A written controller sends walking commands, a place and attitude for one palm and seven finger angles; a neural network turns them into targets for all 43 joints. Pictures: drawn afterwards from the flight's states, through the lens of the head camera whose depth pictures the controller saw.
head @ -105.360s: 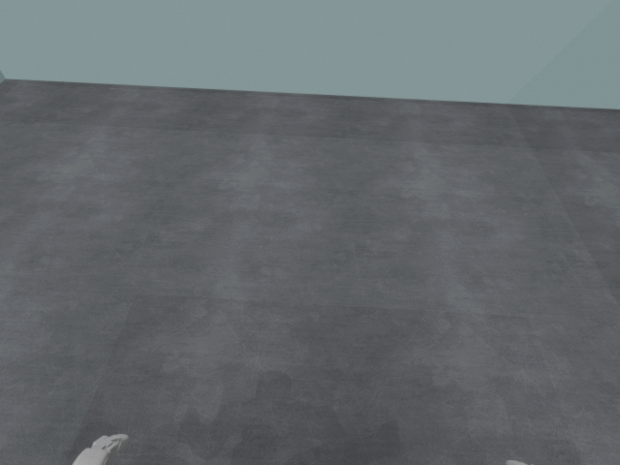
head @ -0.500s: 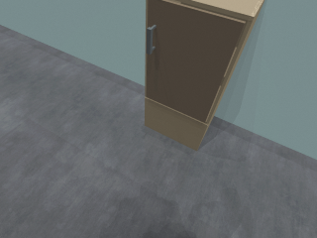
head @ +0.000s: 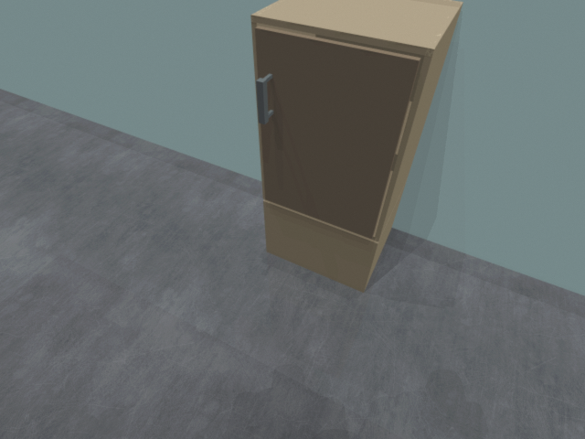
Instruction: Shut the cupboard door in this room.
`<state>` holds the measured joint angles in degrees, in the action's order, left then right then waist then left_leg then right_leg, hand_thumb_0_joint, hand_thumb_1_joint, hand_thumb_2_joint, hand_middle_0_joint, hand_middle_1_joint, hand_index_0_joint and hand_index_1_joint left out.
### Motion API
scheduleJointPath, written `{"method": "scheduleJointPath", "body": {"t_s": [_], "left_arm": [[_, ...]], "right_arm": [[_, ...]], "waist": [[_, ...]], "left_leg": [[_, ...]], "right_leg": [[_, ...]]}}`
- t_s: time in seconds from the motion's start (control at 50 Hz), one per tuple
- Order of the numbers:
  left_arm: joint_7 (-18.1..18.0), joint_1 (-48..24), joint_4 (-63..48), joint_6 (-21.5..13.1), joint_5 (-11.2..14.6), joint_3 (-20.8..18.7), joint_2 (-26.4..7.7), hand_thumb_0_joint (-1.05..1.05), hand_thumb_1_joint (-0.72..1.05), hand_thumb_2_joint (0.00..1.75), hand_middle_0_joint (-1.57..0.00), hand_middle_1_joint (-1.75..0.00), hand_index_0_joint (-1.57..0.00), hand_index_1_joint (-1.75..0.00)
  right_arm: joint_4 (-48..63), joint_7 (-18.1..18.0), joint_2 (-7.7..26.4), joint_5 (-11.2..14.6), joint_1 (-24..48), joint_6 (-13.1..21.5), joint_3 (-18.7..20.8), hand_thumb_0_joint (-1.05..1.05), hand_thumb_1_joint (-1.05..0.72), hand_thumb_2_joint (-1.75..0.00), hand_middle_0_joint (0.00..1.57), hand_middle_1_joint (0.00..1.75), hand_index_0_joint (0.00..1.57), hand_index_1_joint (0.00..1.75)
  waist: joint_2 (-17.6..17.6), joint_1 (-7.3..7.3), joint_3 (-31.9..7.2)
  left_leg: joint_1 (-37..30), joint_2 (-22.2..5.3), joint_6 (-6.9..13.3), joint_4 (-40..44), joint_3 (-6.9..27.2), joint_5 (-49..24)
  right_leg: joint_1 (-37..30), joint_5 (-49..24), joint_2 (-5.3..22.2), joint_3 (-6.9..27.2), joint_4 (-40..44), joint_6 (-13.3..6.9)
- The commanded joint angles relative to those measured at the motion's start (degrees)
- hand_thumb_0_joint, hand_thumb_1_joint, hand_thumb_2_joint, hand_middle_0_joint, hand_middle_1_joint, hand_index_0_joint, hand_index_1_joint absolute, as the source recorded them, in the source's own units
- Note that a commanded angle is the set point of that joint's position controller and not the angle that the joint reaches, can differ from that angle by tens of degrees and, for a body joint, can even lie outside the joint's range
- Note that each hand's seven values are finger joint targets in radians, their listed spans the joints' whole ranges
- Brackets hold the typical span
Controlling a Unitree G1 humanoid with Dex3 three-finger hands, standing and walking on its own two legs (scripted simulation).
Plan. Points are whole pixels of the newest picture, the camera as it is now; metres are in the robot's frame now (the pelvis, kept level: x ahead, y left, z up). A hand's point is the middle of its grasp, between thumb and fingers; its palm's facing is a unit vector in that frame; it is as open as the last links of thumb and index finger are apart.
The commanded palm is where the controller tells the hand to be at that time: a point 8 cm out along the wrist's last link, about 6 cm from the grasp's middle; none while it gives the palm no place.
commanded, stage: let the arm hang, fingers relaxed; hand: left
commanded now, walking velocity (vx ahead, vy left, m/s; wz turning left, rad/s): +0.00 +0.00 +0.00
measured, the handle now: (266, 98) +0.95 +0.13 +0.00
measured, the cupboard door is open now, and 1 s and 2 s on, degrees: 0 0 0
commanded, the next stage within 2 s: look to check the result in 0.04 s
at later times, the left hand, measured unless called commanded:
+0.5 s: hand out of the picture +0.03 +0.19 -0.17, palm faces +0.02 -0.97 -0.25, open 7.4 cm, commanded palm none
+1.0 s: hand out of the picture +0.06 +0.21 -0.16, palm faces +0.01 -0.96 -0.27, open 7.4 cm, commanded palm none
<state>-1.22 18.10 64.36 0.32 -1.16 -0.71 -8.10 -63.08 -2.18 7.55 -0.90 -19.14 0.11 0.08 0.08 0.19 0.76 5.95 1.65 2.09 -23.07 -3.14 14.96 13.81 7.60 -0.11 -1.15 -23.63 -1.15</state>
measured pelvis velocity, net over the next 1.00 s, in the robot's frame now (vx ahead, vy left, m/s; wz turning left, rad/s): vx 0.02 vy -0.01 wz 0.01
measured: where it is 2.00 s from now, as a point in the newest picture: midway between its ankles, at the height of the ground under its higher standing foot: outside the picture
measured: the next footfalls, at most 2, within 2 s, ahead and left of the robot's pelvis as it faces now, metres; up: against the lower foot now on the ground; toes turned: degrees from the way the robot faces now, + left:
none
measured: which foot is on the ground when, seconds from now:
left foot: down 0.00-1.00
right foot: down 0.00-1.00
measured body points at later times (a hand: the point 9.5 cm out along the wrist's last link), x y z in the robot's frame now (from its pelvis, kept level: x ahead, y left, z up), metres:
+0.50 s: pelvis +0.00 -0.01 +0.00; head +0.00 -0.02 +0.45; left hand +0.03 +0.24 -0.15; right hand -0.02 -0.26 -0.15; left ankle -0.02 +0.09 -0.74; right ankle +0.06 -0.11 -0.74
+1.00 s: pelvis +0.02 -0.01 +0.00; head +0.03 -0.01 +0.45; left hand +0.06 +0.26 -0.14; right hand +0.05 -0.27 -0.15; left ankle -0.02 +0.10 -0.74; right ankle +0.06 -0.11 -0.74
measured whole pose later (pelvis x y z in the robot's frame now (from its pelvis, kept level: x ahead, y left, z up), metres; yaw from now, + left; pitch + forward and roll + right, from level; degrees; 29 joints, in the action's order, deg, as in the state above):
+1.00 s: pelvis +0.02 -0.01 +0.00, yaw +1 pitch -2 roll +0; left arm -0.5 9.9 64.5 -0.6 -1.0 -1.1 -14.5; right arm -63.4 -1.5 14.0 -1.0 -12.3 0.3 0.3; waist 0.1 -0.4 2.7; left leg 3.2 0.7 1.1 -19.3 -2.2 14.4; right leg 11.0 7.5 -1.0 -2.1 -20.3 -1.9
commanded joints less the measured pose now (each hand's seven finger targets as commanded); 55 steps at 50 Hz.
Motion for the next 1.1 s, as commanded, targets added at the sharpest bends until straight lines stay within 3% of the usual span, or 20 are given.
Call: {"method": "scheduleJointPath", "body": {"t_s": [0.0, 0.06, 0.32, 0.38, 0.68, 0.82, 0.9, 1.08], "left_arm": [[-0.58, 1.65, -1.49, -1.13, 0.33, -1.39, -7.35, 0.00, 0.90, 0.90, -0.20, -0.30, -0.20, -0.30], [-0.58, 1.26, -1.31, -1.26, 0.32, -1.61, -7.93, 0.00, 0.90, 0.90, -0.20, -0.30, -0.20, -0.30], [-0.43, -1.65, -1.90, -1.21, 0.27, -2.32, -11.54, 0.00, 0.90, 0.90, -0.20, -0.30, -0.20, -0.30], [-0.31, -3.07, -2.40, -1.22, 0.32, -2.52, -12.32, 0.00, 0.90, 0.90, -0.20, -0.30, -0.20, -0.30], [-0.05, -7.25, -3.04, -1.62, 0.52, -2.44, -14.75, 0.00, 0.90, 0.90, -0.20, -0.30, -0.20, -0.30], [-0.04, -7.80, -2.80, -1.75, 0.47, -2.22, -15.45, 0.00, 0.90, 0.90, -0.20, -0.30, -0.20, -0.30], [-0.07, -8.16, -2.45, -1.88, 0.58, -2.05, -15.38, 0.00, 0.90, 0.90, -0.20, -0.30, -0.20, -0.30], [-0.07, -8.58, -2.27, -2.07, 0.52, -1.97, -16.10, 0.00, 0.90, 0.90, -0.20, -0.30, -0.20, -0.30]], "right_arm": [[0.98, -0.23, 7.09, 0.23, -4.10, 0.71, 1.35, 0.00, -0.90, -0.90, 0.20, 0.30, 0.20, 0.30], [0.88, -0.26, 7.57, 0.24, -3.82, 0.73, 1.44, 0.00, -0.90, -0.90, 0.20, 0.30, 0.20, 0.30], [1.20, 0.11, 10.79, 0.04, -3.03, 0.28, 2.01, 0.00, -0.90, -0.90, 0.20, 0.30, 0.20, 0.30], [1.21, 0.22, 11.47, -0.14, -2.72, 0.43, 2.03, 0.00, -0.90, -0.90, 0.20, 0.30, 0.20, 0.30], [1.51, 0.48, 14.30, -0.07, 1.34, 0.89, 2.07, 0.00, -0.90, -0.90, 0.20, 0.30, 0.20, 0.30], [1.70, 0.40, 15.50, 0.16, 3.65, 1.06, 1.95, 0.00, -0.90, -0.90, 0.20, 0.30, 0.20, 0.30], [1.62, 0.32, 15.68, 0.07, 4.36, 1.03, 1.84, 0.00, -0.90, -0.90, 0.20, 0.30, 0.20, 0.30], [1.52, 0.43, 16.47, 0.09, 6.06, 0.92, 1.84, 0.00, -0.90, -0.90, 0.20, 0.30, 0.20, 0.30]], "waist": [[0.83, -0.56, 3.68], [-0.38, -0.54, 3.89], [0.48, -0.57, 5.68], [0.44, -0.61, 4.51], [0.31, -0.50, 2.10], [-1.48, -0.34, 1.00], [-0.23, -0.55, -0.12], [-0.19, -0.65, -0.50]], "left_leg": [[6.11, -6.56, 0.90, 5.73, 5.63, 0.29], [6.13, -6.72, 0.93, 5.83, 5.66, 0.58], [6.81, -6.46, 0.86, 5.38, 5.30, 3.98], [7.38, -6.61, 0.83, 5.87, 5.73, 4.07], [5.32, -7.76, 0.36, 7.33, 6.87, -2.49], [3.39, -8.25, 0.03, 7.72, 6.73, -6.66], [2.11, -8.38, -0.15, 7.86, 6.67, -8.40], [0.90, -8.31, -0.26, 8.19, 6.55, -8.59]], "right_leg": [[-1.81, 2.04, 5.26, 7.40, 5.29, -1.62], [-1.87, 2.64, 5.33, 7.69, 5.72, -1.96], [-0.39, 10.29, 5.51, 9.40, 8.62, -2.42], [-2.03, 10.28, 5.69, 9.59, 8.61, -2.49], [-5.75, 1.01, 5.83, 7.85, 6.90, -2.43], [-6.69, -5.29, 5.85, 6.83, 5.71, -2.36], [-7.77, -8.02, 6.13, 6.58, 5.53, -2.29], [-8.29, -8.74, 6.52, 6.64, 6.30, -2.18]]}}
